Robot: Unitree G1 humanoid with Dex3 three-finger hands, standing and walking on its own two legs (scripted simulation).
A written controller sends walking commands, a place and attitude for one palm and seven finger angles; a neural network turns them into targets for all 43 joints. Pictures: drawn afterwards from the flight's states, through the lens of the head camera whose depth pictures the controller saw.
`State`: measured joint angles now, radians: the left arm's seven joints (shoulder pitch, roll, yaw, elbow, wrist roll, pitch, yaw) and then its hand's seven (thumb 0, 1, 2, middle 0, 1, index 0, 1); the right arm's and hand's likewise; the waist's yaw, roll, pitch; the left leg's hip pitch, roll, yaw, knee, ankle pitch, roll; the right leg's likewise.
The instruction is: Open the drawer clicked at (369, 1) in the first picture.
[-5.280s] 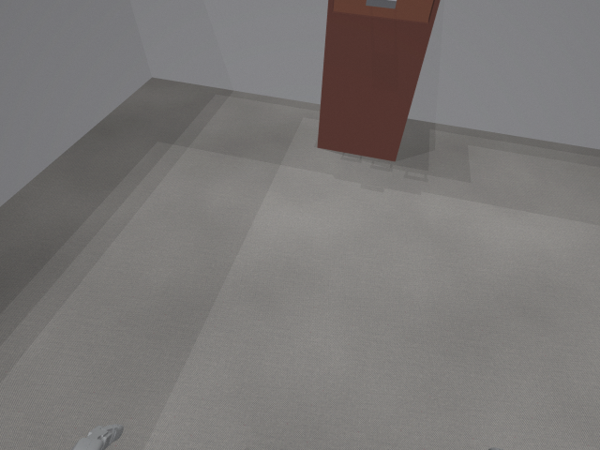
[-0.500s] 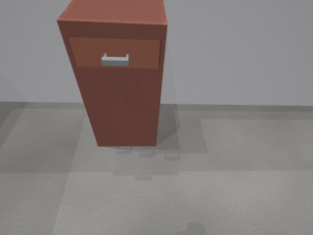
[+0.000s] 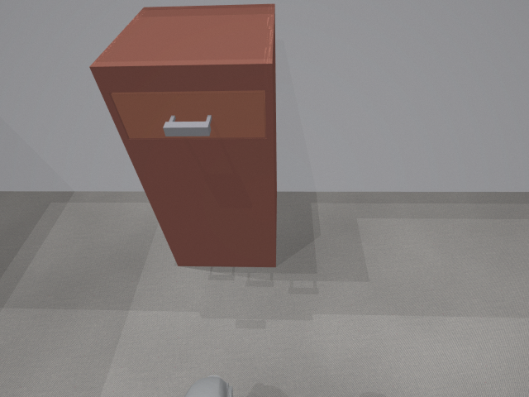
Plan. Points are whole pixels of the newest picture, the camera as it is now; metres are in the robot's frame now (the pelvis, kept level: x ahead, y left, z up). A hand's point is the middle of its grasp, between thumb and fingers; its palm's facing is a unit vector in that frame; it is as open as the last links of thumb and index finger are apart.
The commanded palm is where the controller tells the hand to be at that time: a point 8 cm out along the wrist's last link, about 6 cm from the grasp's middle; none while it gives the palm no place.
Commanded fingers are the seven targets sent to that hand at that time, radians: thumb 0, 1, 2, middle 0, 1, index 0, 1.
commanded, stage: take the last steps up to it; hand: left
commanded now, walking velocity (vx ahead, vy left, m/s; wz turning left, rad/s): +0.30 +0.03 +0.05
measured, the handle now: (189, 123) +0.75 +0.25 +0.00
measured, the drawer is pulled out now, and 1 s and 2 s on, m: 0.00 0.00 0.00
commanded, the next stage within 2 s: come to a stop and stand still in 0.44 s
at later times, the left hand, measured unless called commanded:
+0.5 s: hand (151, 383) +0.18 +0.24 -0.18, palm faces +0.07 -0.98 -0.20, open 7.4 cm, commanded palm none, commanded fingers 0.00 0.90 0.90 -0.20 -0.30 -0.20 -0.30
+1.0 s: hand (174, 327) +0.28 +0.21 -0.17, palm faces +0.04 -0.97 -0.26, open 7.3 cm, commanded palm none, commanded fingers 0.00 0.90 0.90 -0.20 -0.30 -0.20 -0.30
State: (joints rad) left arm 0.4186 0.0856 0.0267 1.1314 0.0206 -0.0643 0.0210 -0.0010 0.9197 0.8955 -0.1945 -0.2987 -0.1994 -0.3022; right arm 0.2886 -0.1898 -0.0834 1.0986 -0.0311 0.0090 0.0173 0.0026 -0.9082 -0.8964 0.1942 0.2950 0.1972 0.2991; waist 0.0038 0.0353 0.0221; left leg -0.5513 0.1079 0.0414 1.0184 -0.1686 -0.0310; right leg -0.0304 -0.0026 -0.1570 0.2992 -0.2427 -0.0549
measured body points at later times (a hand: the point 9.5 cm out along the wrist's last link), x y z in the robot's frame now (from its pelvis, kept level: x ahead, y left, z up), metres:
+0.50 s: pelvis +0.17 +0.05 -0.01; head +0.19 +0.06 +0.44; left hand +0.18 +0.29 -0.17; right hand +0.25 -0.18 -0.15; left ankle +0.17 +0.15 -0.75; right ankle +0.17 -0.07 -0.68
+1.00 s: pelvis +0.19 +0.03 -0.01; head +0.24 +0.01 +0.43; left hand +0.28 +0.26 -0.15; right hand +0.22 -0.21 -0.18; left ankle +0.15 +0.17 -0.70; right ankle +0.28 -0.07 -0.75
